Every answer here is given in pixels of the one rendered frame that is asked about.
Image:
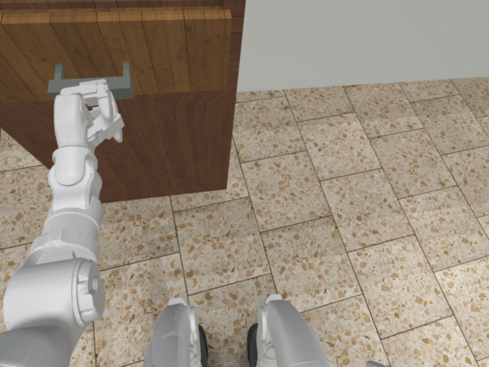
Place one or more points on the robot left forearm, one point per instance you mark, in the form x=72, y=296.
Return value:
x=73, y=222

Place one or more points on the drawer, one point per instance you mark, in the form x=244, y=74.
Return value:
x=170, y=49

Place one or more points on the robot thigh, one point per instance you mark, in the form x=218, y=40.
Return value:
x=176, y=327
x=295, y=344

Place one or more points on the left robot hand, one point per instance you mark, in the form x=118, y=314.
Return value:
x=72, y=119

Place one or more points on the cabinet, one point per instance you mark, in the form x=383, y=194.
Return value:
x=172, y=143

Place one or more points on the robot left thigh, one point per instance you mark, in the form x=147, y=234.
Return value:
x=176, y=327

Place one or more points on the handle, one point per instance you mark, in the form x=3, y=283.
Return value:
x=121, y=86

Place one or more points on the robot right thigh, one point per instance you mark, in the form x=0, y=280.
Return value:
x=295, y=344

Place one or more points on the left robot upper arm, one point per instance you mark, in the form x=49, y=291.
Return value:
x=48, y=307

